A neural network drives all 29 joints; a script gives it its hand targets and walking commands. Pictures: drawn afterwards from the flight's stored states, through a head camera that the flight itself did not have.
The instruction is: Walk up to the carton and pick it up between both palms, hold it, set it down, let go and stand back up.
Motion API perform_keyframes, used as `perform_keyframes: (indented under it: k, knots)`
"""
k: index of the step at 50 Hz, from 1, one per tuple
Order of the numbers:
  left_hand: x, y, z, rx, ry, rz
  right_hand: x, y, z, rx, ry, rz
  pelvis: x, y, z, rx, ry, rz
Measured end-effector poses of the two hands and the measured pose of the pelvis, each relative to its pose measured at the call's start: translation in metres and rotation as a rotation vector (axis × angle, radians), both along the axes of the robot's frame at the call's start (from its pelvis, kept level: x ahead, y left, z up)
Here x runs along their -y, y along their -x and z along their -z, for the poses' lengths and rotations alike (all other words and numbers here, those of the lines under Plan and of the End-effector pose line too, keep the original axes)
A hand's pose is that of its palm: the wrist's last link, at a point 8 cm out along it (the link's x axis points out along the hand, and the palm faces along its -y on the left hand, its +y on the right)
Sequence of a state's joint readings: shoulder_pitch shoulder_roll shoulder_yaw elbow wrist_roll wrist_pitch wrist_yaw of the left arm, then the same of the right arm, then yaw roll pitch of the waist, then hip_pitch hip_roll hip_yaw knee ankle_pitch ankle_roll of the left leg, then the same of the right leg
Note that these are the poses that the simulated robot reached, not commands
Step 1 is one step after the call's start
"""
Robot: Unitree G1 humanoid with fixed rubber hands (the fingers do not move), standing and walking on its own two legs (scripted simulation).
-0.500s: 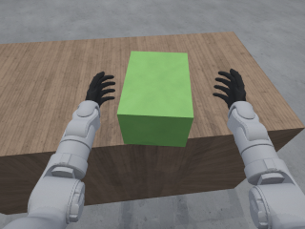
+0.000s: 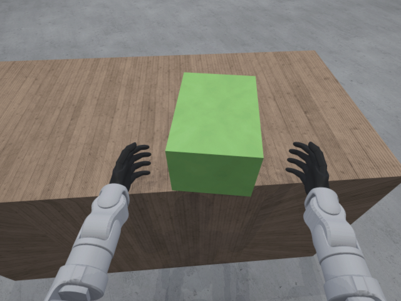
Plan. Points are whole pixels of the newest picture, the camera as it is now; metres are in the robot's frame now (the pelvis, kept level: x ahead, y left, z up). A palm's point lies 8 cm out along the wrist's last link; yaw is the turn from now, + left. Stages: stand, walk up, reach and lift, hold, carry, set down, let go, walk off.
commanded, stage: set down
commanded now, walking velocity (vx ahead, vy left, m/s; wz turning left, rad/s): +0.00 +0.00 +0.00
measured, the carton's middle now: (215, 130) +0.52 -0.02 +0.01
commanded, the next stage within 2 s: let go in 1.42 s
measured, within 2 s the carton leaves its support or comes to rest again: neither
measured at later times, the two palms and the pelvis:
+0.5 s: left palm (108, 228) +0.26 +0.20 +0.01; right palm (319, 228) +0.25 -0.21 +0.02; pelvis +0.03 +0.00 +0.00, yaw -1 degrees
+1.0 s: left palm (99, 259) +0.22 +0.22 -0.04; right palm (319, 264) +0.20 -0.22 -0.03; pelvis +0.04 +0.01 +0.00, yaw -2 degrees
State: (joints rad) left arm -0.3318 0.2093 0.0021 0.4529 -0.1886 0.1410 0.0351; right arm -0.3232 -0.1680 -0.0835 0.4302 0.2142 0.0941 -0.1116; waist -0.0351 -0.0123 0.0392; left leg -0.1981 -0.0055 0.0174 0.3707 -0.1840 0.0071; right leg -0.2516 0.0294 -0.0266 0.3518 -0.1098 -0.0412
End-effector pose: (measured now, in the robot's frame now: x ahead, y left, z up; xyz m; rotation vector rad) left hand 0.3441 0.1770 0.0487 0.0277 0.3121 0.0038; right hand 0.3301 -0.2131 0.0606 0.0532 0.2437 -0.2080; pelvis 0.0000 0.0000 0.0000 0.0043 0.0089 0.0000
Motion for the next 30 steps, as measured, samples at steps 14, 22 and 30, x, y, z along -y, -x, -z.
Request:
perform_keyframes:
  k: [14,22,30]
  knots:
    - [-0.018,0.061,0.027,-0.028,0.010,-0.053,0.004,0.066,0.038,-0.087,-0.002,0.016,0.002,-0.030,-0.003,0.069,0.007,0.008]
    - [-0.020,0.083,0.048,-0.087,-0.004,-0.034,0.003,0.075,0.039,-0.103,0.036,-0.013,0.000,-0.028,-0.003,0.042,0.006,0.011]
    - [-0.033,0.081,0.039,-0.073,-0.046,-0.046,-0.002,0.079,0.055,-0.158,0.023,-0.049,-0.007,-0.035,-0.003,0.030,0.011,0.020]
